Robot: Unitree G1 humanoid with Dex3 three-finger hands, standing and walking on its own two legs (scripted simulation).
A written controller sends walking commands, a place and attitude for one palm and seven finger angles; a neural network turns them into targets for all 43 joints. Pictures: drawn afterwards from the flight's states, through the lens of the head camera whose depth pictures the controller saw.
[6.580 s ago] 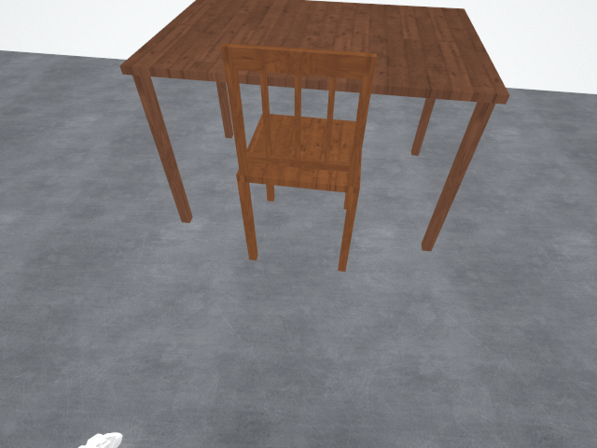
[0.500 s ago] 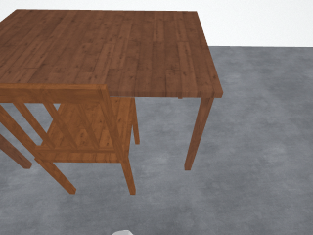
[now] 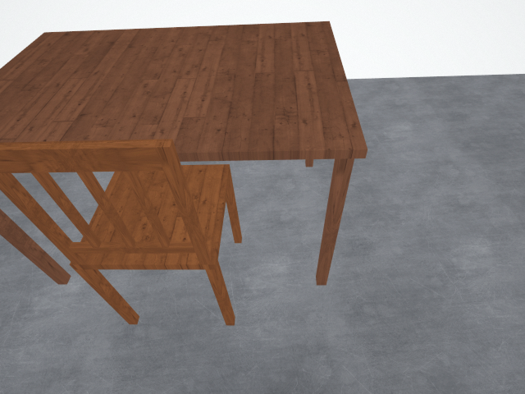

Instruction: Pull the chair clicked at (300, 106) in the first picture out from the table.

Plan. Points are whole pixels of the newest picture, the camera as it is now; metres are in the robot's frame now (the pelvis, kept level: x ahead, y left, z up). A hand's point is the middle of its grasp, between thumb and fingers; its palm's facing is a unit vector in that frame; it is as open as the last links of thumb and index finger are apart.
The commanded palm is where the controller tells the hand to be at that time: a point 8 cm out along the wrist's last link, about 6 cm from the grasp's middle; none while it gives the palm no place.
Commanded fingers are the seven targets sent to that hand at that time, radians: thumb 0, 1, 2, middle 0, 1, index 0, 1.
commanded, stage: come to a stop and stand still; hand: left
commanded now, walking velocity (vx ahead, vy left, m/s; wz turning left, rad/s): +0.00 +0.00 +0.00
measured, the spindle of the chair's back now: (110, 211) +0.49 +0.40 -0.08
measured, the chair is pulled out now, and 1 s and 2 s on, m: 0.00 0.00 0.00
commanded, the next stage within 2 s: look again from close up in 1.70 s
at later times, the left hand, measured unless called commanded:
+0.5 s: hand out of the picture -0.05 +0.17 -0.17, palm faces +0.07 -0.98 -0.17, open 7.3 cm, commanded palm none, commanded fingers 0.00 0.90 0.90 -0.20 -0.30 -0.20 -0.30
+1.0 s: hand out of the picture -0.08 +0.18 -0.17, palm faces +0.08 -0.98 -0.15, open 7.4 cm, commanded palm none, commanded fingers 0.00 0.90 0.90 -0.20 -0.30 -0.20 -0.30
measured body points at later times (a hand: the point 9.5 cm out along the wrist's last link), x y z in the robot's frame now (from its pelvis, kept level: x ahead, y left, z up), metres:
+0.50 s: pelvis -0.05 +0.00 +0.01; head -0.05 +0.00 +0.46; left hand -0.05 +0.22 -0.16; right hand -0.11 -0.21 -0.15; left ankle -0.02 +0.14 -0.73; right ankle +0.00 -0.09 -0.73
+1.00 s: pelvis -0.04 +0.02 +0.01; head -0.03 +0.02 +0.46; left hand -0.08 +0.23 -0.16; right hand -0.05 -0.18 -0.16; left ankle -0.02 +0.14 -0.73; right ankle +0.00 -0.09 -0.73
